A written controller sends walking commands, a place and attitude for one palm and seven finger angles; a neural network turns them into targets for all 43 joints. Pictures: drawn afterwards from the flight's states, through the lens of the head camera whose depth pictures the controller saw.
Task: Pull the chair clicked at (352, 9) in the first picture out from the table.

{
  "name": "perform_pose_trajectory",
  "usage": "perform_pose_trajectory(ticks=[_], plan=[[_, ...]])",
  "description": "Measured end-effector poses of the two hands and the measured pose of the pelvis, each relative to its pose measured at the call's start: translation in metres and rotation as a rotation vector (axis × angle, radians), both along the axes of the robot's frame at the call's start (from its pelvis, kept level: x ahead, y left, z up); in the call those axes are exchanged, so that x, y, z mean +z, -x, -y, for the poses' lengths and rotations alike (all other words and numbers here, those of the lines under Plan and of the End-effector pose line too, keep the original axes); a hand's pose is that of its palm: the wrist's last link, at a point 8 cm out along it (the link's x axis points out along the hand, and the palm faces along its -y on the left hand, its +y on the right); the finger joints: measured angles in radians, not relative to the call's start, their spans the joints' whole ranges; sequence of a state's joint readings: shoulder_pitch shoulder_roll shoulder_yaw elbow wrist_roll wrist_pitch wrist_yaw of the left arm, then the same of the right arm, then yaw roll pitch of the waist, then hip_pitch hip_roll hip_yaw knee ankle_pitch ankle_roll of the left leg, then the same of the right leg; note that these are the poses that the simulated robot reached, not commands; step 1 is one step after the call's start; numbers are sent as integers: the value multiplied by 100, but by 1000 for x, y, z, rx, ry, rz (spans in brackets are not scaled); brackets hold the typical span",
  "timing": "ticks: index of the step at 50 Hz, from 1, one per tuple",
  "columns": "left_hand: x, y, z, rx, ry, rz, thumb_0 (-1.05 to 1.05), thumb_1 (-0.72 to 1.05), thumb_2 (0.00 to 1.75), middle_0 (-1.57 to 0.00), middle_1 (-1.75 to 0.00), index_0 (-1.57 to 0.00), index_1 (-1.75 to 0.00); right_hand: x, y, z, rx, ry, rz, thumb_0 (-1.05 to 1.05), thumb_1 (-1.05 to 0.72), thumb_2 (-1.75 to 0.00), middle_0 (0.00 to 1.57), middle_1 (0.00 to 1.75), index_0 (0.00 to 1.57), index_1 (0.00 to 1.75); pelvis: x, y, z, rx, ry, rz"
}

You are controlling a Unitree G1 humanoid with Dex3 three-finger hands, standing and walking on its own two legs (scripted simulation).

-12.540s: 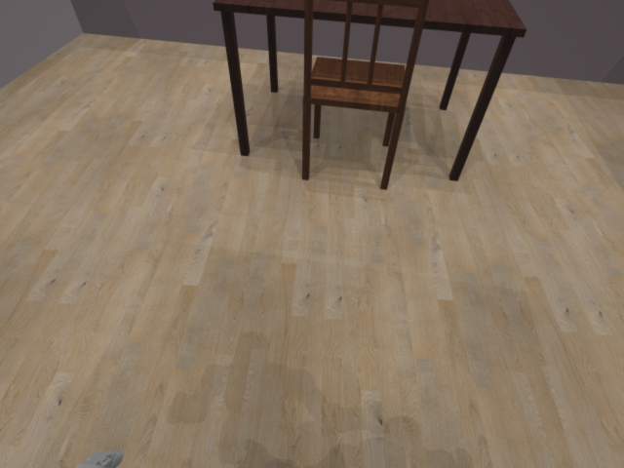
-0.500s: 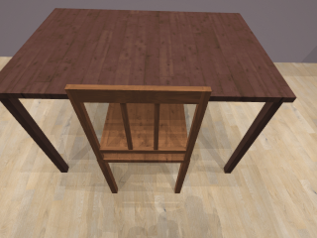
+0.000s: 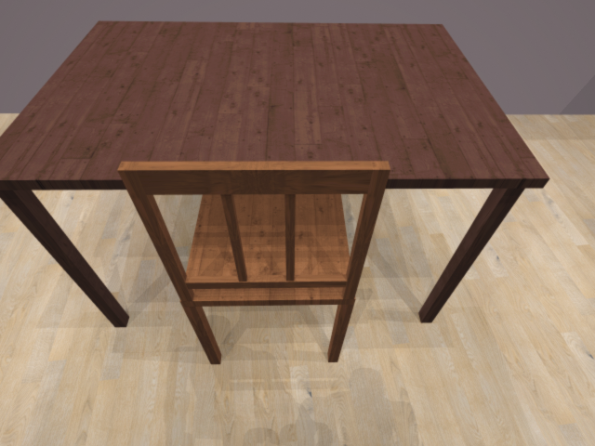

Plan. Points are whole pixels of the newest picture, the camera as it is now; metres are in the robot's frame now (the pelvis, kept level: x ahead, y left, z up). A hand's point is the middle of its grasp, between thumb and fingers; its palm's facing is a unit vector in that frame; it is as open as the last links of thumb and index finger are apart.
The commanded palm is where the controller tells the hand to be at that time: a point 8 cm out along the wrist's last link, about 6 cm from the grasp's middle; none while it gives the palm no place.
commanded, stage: look again from close up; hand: left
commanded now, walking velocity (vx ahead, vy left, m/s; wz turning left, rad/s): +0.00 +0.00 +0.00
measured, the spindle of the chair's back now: (235, 241) +0.49 +0.15 -0.10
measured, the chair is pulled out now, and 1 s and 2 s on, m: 0.00 0.00 0.00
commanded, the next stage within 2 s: shuffle to correct the standing spot in 0.42 s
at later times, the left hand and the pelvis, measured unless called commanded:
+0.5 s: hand out of the picture -0.02 +0.14 -0.17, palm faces +0.02 -0.98 -0.18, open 7.4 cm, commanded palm none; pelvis +0.00 -0.01 +0.00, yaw +0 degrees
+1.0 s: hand out of the picture +0.00 +0.11 -0.18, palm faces +0.09 -0.98 -0.18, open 7.4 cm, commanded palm none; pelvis +0.05 -0.05 -0.01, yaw +2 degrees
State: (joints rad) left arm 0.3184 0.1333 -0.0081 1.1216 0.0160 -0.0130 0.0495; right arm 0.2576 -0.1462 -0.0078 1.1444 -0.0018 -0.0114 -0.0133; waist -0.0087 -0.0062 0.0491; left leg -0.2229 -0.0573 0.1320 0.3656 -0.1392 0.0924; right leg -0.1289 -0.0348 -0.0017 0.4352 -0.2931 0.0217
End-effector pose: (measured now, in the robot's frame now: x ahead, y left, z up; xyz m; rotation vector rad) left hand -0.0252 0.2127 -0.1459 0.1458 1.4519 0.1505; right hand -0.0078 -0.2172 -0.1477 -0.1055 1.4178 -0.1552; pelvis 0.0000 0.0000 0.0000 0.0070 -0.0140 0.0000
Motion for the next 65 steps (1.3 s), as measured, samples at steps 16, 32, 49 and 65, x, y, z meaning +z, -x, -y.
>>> perform_pose_trajectory(ticks=[16, 32, 49, 65], plan=[[1, 1, 15, 1, 10, 1, 1, 90, 90, -20, -30, -20, -30, -1, 5, 5, -10, -11, -10, 0, -91, -90, 20, 30, 20, 30, 1, 0, 9, -3, -1, 2], [1, -3, 25, 4, 8, 6, 1, 90, 90, -20, -30, -20, -30, -3, 6, 13, -13, -19, -22, 0, -91, -90, 20, 30, 20, 30, 0, -5, 20, 7, -4, -1], [-8, -13, 55, 84, 12, -55, 1, 91, 90, -20, -30, -20, -30, -13, -38, 36, 13, -14, -34, 0, -91, -90, 20, 30, 20, 30, -11, -48, 46, 39, -13, -9], [-1, -50, 56, 67, -35, 51, 1, 91, 90, -20, -30, -20, -30, -4, -107, 66, 69, 34, 112, 0, -92, -90, 20, 30, 20, 30, -6, -44, 58, 27, -18, -10]])
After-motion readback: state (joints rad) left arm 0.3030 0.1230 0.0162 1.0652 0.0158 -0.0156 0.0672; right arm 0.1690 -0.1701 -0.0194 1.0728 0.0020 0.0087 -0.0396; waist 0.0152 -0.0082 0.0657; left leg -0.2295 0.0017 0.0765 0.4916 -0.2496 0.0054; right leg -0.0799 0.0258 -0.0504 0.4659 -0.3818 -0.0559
